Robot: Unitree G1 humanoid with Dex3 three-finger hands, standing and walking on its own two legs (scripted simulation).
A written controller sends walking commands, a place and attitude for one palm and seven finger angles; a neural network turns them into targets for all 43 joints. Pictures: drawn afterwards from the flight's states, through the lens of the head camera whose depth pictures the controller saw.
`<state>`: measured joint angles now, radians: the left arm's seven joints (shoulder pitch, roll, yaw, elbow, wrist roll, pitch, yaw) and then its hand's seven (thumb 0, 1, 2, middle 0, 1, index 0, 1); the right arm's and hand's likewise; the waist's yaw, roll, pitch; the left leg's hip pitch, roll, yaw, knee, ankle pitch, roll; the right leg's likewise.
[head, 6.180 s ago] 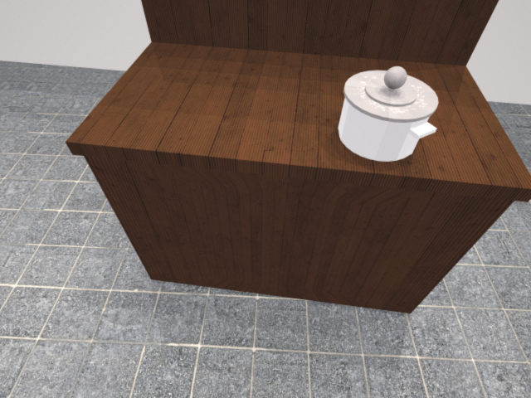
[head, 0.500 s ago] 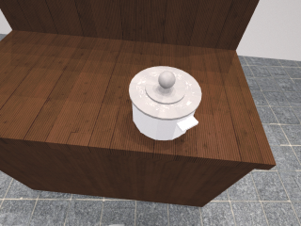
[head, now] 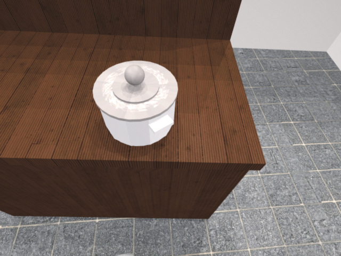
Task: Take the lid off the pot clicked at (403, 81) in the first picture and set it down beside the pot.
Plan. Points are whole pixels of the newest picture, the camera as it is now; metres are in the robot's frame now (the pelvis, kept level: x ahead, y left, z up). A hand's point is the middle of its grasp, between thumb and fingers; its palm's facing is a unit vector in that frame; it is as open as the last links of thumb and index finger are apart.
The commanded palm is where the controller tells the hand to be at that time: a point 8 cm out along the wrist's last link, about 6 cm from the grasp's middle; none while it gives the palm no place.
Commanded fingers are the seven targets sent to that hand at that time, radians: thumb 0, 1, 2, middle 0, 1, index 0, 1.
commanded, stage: shuffle to correct the standing spot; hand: left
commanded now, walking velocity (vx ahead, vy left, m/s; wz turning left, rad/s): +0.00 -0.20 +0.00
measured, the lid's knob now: (134, 75) +0.47 +0.11 +0.16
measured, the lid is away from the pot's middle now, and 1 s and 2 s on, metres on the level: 0.00 0.00 0.00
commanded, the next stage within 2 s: come to a stop and stand still in 0.04 s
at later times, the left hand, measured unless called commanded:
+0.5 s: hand out of the picture +0.02 +0.12 -0.16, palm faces +0.01 -0.98 -0.22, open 7.3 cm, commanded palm none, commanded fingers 0.00 0.90 0.90 -0.20 -0.30 -0.20 -0.30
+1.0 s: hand out of the picture +0.02 +0.16 -0.16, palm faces +0.02 -0.97 -0.25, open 7.4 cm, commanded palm none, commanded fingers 0.00 0.90 0.90 -0.20 -0.30 -0.20 -0.30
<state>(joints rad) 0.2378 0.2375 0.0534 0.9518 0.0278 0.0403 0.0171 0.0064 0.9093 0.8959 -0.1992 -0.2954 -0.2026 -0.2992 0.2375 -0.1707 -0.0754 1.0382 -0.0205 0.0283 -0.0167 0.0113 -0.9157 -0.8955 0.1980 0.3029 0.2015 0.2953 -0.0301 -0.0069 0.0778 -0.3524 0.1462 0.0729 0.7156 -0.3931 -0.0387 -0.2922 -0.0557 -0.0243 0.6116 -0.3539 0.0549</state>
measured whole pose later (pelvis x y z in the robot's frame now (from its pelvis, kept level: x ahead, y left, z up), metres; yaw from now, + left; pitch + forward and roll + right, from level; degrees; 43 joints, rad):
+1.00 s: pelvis -0.01 -0.03 +0.01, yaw +1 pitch +0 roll +0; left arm 0.25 0.19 0.00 1.02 0.02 0.01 0.03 0.01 0.91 0.90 -0.20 -0.30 -0.21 -0.30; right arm 0.24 -0.19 -0.02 0.98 -0.03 0.01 -0.01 0.01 -0.92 -0.90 0.19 0.30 0.20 0.29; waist -0.01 0.03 0.02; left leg -0.27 0.02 0.12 0.59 -0.32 0.03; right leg -0.25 -0.07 -0.03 0.58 -0.32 0.03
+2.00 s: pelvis +0.02 -0.07 +0.02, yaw +0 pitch +0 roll +1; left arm 0.25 0.18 -0.01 1.05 0.01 0.00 0.03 0.01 0.92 0.90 -0.20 -0.30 -0.20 -0.30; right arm 0.23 -0.16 0.00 1.08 -0.01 -0.01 -0.03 0.01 -0.92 -0.90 0.19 0.30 0.20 0.29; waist 0.00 -0.01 0.06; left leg -0.17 0.06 0.12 0.47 -0.29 -0.02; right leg -0.18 -0.03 -0.03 0.49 -0.32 0.00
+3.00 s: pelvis +0.00 -0.06 +0.02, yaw +4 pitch -2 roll +0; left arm 0.69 0.27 0.14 -0.24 -0.04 -0.01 0.10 0.02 0.90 0.90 -1.27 -1.46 -1.27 -1.46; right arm 0.20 -0.19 0.01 0.65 0.00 -0.13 -0.03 0.01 -0.90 -0.90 0.20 0.30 0.20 0.30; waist 0.05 0.05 0.04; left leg -0.15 0.04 0.05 0.42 -0.23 -0.01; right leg -0.10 -0.04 -0.10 0.40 -0.26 0.01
